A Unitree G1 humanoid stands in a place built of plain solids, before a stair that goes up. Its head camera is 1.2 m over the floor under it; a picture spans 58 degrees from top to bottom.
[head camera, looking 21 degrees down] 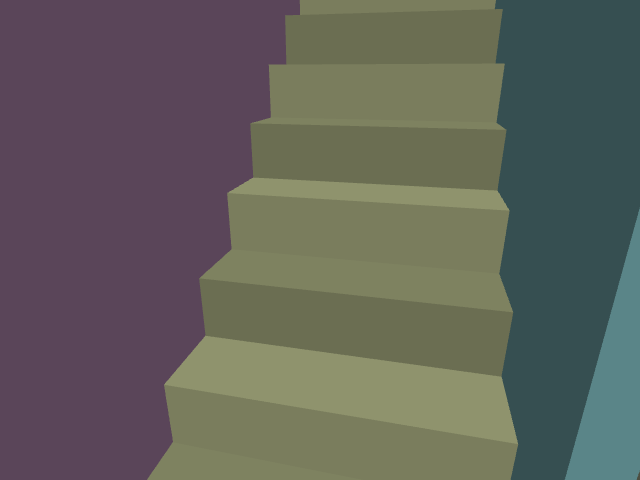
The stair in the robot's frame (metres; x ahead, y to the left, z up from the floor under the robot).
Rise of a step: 0.21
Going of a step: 0.24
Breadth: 0.90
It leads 13 degrees to the right of straight ahead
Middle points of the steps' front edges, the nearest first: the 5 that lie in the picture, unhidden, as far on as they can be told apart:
0.85 -0.01 0.41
1.09 -0.07 0.62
1.33 -0.12 0.82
1.56 -0.18 1.03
1.80 -0.23 1.24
